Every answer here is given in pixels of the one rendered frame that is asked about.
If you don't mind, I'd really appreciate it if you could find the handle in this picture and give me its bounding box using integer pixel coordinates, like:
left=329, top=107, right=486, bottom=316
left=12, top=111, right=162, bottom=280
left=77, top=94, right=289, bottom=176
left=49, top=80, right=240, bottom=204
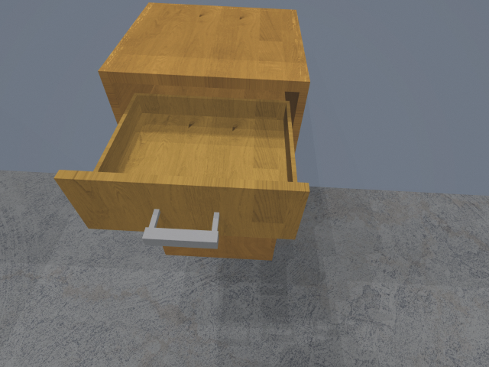
left=142, top=209, right=219, bottom=249

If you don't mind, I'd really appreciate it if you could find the drawer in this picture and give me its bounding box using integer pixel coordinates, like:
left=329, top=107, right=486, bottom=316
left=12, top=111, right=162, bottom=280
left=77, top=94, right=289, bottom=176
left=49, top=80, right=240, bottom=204
left=54, top=93, right=309, bottom=239

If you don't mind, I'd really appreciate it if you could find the cabinet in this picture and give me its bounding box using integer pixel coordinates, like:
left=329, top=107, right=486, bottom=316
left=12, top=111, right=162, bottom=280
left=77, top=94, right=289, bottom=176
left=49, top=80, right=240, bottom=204
left=98, top=2, right=310, bottom=261

